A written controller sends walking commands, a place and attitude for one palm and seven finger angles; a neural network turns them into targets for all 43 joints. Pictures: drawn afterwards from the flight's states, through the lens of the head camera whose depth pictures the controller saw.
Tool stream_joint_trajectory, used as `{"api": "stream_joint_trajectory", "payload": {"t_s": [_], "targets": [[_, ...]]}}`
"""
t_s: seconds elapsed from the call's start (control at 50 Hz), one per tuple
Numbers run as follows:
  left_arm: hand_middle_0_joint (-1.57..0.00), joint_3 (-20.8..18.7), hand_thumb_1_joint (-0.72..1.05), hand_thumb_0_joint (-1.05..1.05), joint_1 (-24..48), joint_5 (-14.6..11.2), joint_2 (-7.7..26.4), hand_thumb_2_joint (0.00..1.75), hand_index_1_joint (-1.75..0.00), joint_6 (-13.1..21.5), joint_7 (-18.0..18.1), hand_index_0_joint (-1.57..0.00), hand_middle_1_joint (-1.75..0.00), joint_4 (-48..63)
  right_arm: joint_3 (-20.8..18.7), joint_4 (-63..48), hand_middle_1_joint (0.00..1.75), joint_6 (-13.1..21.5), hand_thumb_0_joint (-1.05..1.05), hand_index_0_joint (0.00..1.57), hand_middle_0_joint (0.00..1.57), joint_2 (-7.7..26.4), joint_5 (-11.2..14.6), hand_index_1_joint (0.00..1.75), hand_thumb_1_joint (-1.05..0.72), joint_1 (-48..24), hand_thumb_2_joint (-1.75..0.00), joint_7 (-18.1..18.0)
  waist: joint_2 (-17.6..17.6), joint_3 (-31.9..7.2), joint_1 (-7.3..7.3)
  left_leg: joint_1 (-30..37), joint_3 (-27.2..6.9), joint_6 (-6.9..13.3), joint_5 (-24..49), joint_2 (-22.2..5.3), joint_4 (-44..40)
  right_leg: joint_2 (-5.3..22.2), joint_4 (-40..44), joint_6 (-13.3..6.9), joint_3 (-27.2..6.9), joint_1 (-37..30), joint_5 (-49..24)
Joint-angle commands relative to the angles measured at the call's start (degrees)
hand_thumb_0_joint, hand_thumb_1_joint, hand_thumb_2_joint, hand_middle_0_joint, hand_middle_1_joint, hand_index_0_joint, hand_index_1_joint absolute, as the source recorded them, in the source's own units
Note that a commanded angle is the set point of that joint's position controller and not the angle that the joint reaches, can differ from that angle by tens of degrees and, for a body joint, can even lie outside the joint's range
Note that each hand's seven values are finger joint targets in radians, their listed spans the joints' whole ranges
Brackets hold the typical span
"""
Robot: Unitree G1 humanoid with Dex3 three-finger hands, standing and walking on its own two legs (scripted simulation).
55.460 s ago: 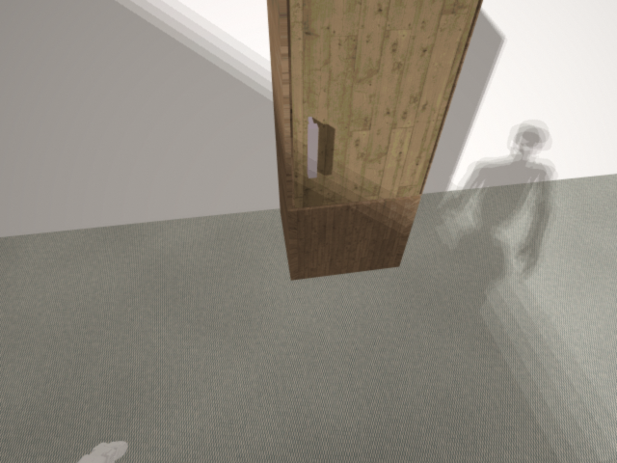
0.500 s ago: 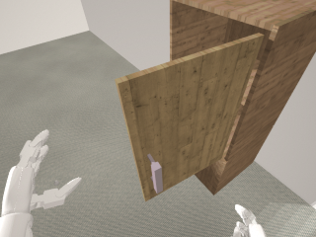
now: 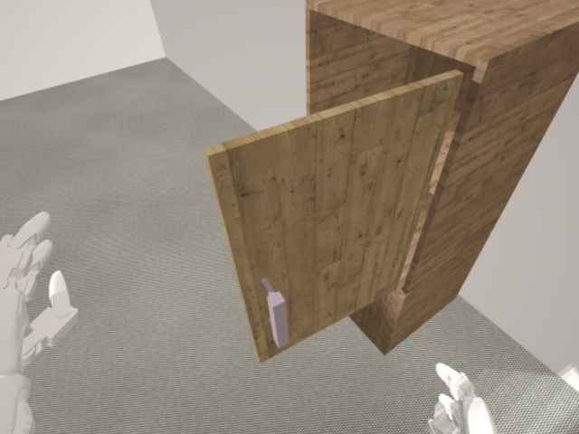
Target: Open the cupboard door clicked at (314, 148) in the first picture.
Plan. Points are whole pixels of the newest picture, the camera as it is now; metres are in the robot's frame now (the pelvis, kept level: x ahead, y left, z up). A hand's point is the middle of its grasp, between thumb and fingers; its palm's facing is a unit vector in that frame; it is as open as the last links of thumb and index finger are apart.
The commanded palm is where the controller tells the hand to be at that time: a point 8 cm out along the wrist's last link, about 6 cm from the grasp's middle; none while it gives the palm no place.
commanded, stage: draw the hand back to the body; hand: left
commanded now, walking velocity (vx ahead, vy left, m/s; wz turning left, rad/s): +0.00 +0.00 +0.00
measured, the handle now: (274, 312) +0.35 +0.09 -0.11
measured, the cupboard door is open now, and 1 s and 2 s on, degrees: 83 83 83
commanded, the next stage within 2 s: step back with the hand held close in 0.12 s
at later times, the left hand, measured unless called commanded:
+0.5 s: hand (75, 312) +0.19 +0.26 +0.15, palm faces +0.39 -0.80 -0.46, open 7.4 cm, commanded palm +0.12 +0.30 +0.18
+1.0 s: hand (5, 402) +0.10 +0.27 +0.15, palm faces +0.48 -0.76 -0.43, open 7.4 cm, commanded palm +0.03 +0.31 +0.18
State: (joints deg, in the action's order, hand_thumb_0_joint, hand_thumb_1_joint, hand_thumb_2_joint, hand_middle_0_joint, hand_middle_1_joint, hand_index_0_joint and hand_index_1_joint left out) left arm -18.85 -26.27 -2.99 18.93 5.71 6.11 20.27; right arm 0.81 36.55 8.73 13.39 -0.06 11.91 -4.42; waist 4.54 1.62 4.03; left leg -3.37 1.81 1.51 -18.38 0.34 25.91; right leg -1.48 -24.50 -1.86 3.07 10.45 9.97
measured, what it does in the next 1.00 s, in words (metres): walks backwards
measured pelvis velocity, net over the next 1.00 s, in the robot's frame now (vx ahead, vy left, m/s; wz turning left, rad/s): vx -0.11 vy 0.01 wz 0.00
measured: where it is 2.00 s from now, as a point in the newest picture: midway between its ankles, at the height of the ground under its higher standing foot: outside the picture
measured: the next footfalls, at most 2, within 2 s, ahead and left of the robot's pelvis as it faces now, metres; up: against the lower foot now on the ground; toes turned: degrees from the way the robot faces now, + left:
right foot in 1.18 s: -0.26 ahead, -0.14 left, +0.00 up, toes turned +4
left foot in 1.42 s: -0.13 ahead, +0.10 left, +0.00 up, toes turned -4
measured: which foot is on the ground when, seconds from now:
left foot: down 0.00-1.00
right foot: down 0.00-0.94, up 0.96-1.00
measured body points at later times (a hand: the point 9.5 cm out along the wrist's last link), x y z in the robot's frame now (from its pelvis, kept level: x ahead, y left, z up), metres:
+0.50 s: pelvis -0.02 +0.01 +0.00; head -0.02 +0.01 +0.45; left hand +0.16 +0.30 +0.17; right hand +0.14 -0.25 -0.08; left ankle -0.04 +0.10 -0.74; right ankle +0.04 -0.10 -0.74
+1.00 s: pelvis -0.11 +0.01 -0.02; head -0.12 +0.02 +0.43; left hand +0.07 +0.31 +0.18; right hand +0.02 -0.24 -0.11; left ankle -0.04 +0.10 -0.74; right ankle -0.01 -0.10 -0.71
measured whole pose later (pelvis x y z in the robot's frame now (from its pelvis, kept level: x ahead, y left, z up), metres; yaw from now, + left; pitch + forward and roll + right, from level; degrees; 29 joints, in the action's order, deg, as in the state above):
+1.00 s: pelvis -0.11 +0.01 -0.02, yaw +0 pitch -3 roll -1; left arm -23.2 -28.5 2.2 20.4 10.3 11.7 27.7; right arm -0.2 34.3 3.1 11.8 -3.0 16.1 -6.5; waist -0.2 1.0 -2.1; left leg -21.9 3.4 3.8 -13.7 0.8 39.7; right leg -2.3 -49.0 -0.4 -1.2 30.0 19.6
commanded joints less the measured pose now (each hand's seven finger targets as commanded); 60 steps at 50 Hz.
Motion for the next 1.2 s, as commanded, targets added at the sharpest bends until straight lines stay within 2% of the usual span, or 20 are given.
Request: {"api": "stream_joint_trajectory", "payload": {"t_s": [0.0, 0.22, 0.24, 0.3, 0.32, 0.38, 0.48, 0.62, 0.72, 0.8, 0.84, 0.88, 0.9, 0.92, 0.94, 0.96, 1.0, 1.12, 1.14, 1.18], "targets": [[-0.2, -8.12, 0.9, 0.0, 5.93, 0.35, 13.1, 0.9, -0.3, 4.85, 1.58, -0.2, -0.3, 15.83, -1.66, -9.12, 0.3, 4.09, 0.0, 0.2, 0.2, 5.25, -0.32, 0.3, -0.9, -7.61, -0.9, -0.55, 0.31, -6.38, 0.17, -6.33, -0.87, -0.16, 9.9, -1.39, -5.88, 2.49, 4.93, 0.66, -3.7, -9.27, -2.2], [-0.2, -7.93, 0.9, 0.0, 7.9, 0.18, 12.38, 0.9, -0.3, 5.0, 1.12, -0.2, -0.3, 10.64, -2.12, -7.37, 0.3, 4.35, 0.0, 0.2, 0.2, 5.51, -0.16, 0.3, -0.9, -7.92, -0.9, -0.25, -2.87, -1.31, -0.07, -5.93, -0.4, 0.1, 8.79, -1.68, -6.9, 2.32, 7.65, 0.79, -4.34, -7.52, 0.1], [-0.2, -15.07, 0.9, 0.0, 12.58, 1.69, 18.45, 0.9, -0.3, 7.55, 2.32, -0.2, -0.3, 12.66, -2.07, -9.93, 0.3, 2.68, 0.0, 0.2, 0.2, 7.08, -0.68, 0.3, -0.9, -5.85, -0.9, -1.1, -7.62, 2.17, -3.58, -9.4, -2.92, 0.36, 3.45, -1.95, -4.96, 3.78, 10.19, 0.41, -12.26, -1.87, -1.68], [-0.2, -9.02, 0.9, 0.0, 3.97, 2.95, 11.0, 0.9, -0.3, 7.46, 2.13, -0.2, -0.3, 10.63, -2.68, -9.88, 0.3, -0.03, 0.0, 0.2, 0.2, 6.54, -1.84, 0.3, -0.9, -4.27, -0.9, -1.07, -9.55, -3.47, -4.61, -7.46, -2.67, 0.27, 1.92, -1.46, 0.69, 7.9, 10.49, -0.7, -15.08, 0.55, -2.01], [-0.2, -8.96, 0.9, 0.0, 3.69, 3.1, 10.99, 0.9, -0.3, 7.9, 2.52, -0.2, -0.3, 11.92, -2.64, -9.54, 0.3, -0.52, 0.0, 0.2, 0.2, 6.55, -2.18, 0.3, -0.9, -4.55, -0.9, -1.4, -4.4, -4.47, -4.54, -7.61, -2.5, 0.17, 3.33, -1.72, 0.34, 8.66, 9.38, -1.38, -14.62, 0.24, -4.71], [-0.2, -9.46, 0.9, 0.0, -0.36, 3.27, 11.49, 0.9, -0.3, 7.72, 3.38, -0.2, -0.3, 14.39, -2.92, -11.01, 0.3, -1.5, 0.0, 0.2, 0.2, 6.65, -1.97, 0.3, -0.9, -3.34, -0.9, -1.41, -6.16, -9.66, -4.62, -9.09, -3.94, -0.34, 11.2, -3.5, -1.17, 7.48, 4.13, -1.23, -11.79, -3.35, -10.85], [-0.2, -12.73, 0.9, 0.0, -3.43, 2.99, 15.14, 0.9, -0.3, 8.08, 4.53, -0.2, -0.3, 21.68, -3.5, -13.73, 0.3, -2.25, 0.0, 0.2, 0.2, 6.46, -1.69, 0.3, -0.9, -4.18, -0.9, -1.52, -0.45, -14.11, -4.24, -13.29, -5.27, -1.67, 29.41, -6.01, -1.07, 4.99, -7.17, -0.54, -7.86, -8.65, -28.38], [-0.2, -13.91, 0.9, 0.0, -4.76, 3.2, 14.19, 0.9, -0.3, 8.81, 4.91, -0.2, -0.3, 21.88, -3.92, -14.37, 0.3, -1.95, 0.0, 0.2, 0.2, 7.09, -2.56, 0.3, -0.9, -4.15, -0.9, -1.63, 4.76, -5.41, -3.84, -28.81, -8.32, 2.05, 8.47, -9.4, -6.98, 1.37, -12.99, 1.19, -6.22, -8.27, -9.21], [-0.2, -13.02, 0.9, 0.0, -0.06, 4.99, 12.28, 0.9, -0.3, 8.75, 5.65, -0.2, -0.3, 16.78, -4.54, -13.14, 0.3, -2.17, 0.0, 0.2, 0.2, 7.74, -3.16, 0.3, -0.9, -2.43, -0.9, -1.98, 0.28, -0.81, -5.15, -37.99, -8.32, 3.85, -16.13, -8.68, -5.76, 2.69, -12.53, 0.27, -9.08, -6.89, -3.02], [-0.2, -11.01, 0.9, 0.0, 2.9, 5.01, 12.09, 0.9, -0.3, 8.15, 5.73, -0.2, -0.3, 15.61, -4.6, -12.6, 0.3, -3.68, 0.0, 0.2, 0.2, 7.3, -2.51, 0.3, -0.9, -0.55, -0.9, -1.91, -13.47, -0.72, -6.07, -22.18, -4.45, 1.44, -19.55, -1.23, 12.52, 11.14, 8.19, -3.27, -21.65, 15.38, 22.72], [-0.2, -10.33, 0.9, 0.0, 3.84, 4.8, 12.43, 0.9, -0.3, 8.03, 6.27, -0.2, -0.3, 16.47, -3.95, -11.11, 0.3, -4.58, 0.0, 0.2, 0.2, 6.37, -2.3, 0.3, -0.9, 0.15, -0.9, -1.78, -16.37, -3.62, -6.74, -10.56, -4.47, 1.05, -13.09, -0.95, 18.11, 14.8, 11.11, -4.39, -20.42, 23.66, 23.63], [-0.2, -10.77, 0.9, 0.0, 2.15, 4.62, 13.24, 0.9, -0.3, 8.13, 6.17, -0.2, -0.3, 18.88, -3.6, -11.19, 0.3, -4.88, 0.0, 0.2, 0.2, 6.59, -2.2, 0.3, -0.9, 0.56, -0.9, -1.9, -11.82, -6.89, -7.27, -8.21, -5.85, 1.73, -10.88, -2.35, 9.74, 11.25, 2.95, -2.1, -13.41, 22.19, 18.0], [-0.2, -10.83, 0.9, 0.0, 2.07, 4.48, 13.19, 0.9, -0.3, 8.51, 6.14, -0.2, -0.3, 21.02, -3.48, -11.77, 0.3, -4.75, 0.0, 0.2, 0.2, 7.29, -2.3, 0.3, -0.9, -0.2, -0.9, -2.32, -2.14, -4.79, -7.28, -12.66, -12.54, 3.59, -15.76, -6.49, 1.18, 6.57, -5.93, -0.56, -10.59, 23.18, 19.29], [-0.2, -12.32, 0.9, 0.0, 1.92, 4.61, 13.63, 0.9, -0.3, 9.02, 6.86, -0.2, -0.3, 22.92, -3.39, -12.12, 0.3, -3.73, 0.0, 0.2, 0.2, 7.22, -2.89, 0.3, -0.9, -2.65, -0.9, -3.07, 12.89, -2.55, -6.11, -26.3, -22.03, 6.02, -23.05, -15.1, -13.35, -0.7, -23.07, 1.53, -4.4, 14.95, 17.09], [-0.2, -13.56, 0.9, 0.0, 4.21, 5.43, 14.37, 0.9, -0.3, 9.44, 7.7, -0.2, -0.3, 25.03, -3.2, -12.14, 0.3, -1.54, 0.0, 0.2, 0.2, 5.07, -3.4, 0.3, -0.9, -1.87, -0.9, -3.17, 14.35, -0.63, -6.15, -37.79, -29.15, 8.98, -25.71, -21.76, -21.52, -4.34, -40.97, 2.36, -5.33, 7.7, 16.04], [-0.2, -14.9, 0.9, 0.0, 5.03, 5.68, 15.86, 0.9, -0.3, 9.35, 7.95, -0.2, -0.3, 24.89, -3.39, -10.85, 0.3, -0.6, 0.0, 0.2, 0.2, 3.85, -3.75, 0.3, -0.9, -0.83, -0.9, -2.91, 6.51, -0.69, -5.9, -35.31, -23.76, 9.14, -16.69, -20.7, -17.83, -2.26, -45.23, 1.77, -8.09, 9.4, 15.52], [-0.2, -14.29, 0.9, 0.0, -0.44, 3.72, 14.11, 0.9, -0.3, 8.83, 6.41, -0.2, -0.3, 20.04, -4.34, -9.95, 0.3, 0.26, 0.0, 0.2, 0.2, 5.5, -1.37, 0.3, -0.9, -2.35, -0.9, -1.48, 3.43, -5.4, -4.23, -26.1, -13.56, 7.91, -13.51, -16.82, -12.1, -2.43, -39.36, 2.86, -5.21, 9.63, 15.13], [-0.2, -9.37, 0.9, 0.0, 1.35, 2.39, 11.79, 0.9, -0.3, 8.11, 5.29, -0.2, -0.3, 17.75, -3.4, -7.43, 0.3, 2.14, 0.0, 0.2, 0.2, 6.42, -0.68, 0.3, -0.9, -4.4, -0.9, -0.07, 5.78, -2.11, -4.41, -18.37, -9.49, 3.38, -6.1, -13.45, -10.42, 0.25, -0.84, 1.63, -0.69, 1.54, 9.39], [-0.2, -8.91, 0.9, 0.0, 2.95, 2.22, 12.53, 0.9, -0.3, 8.38, 4.82, -0.2, -0.3, 17.96, -3.22, -6.84, 0.3, 2.2, 0.0, 0.2, 0.2, 6.57, -0.82, 0.3, -0.9, -4.6, -0.9, 0.34, 2.12, -1.49, -4.61, -17.12, -7.91, 1.9, -3.16, -11.34, -6.89, 2.02, 5.99, 1.11, -2.93, 2.0, 4.25], [-0.2, -10.28, 0.9, 0.0, 5.09, 1.98, 16.81, 0.9, -0.3, 8.96, 4.42, -0.2, -0.3, 17.58, -3.2, -7.06, 0.3, 1.38, 0.0, 0.2, 0.2, 4.77, -0.69, 0.3, -0.9, -4.99, -0.9, 0.64, -15.7, -3.93, -5.24, -14.81, 1.49, -2.51, -1.41, -3.07, 9.16, 14.98, 9.77, -3.27, -16.97, 8.15, -10.8]]}}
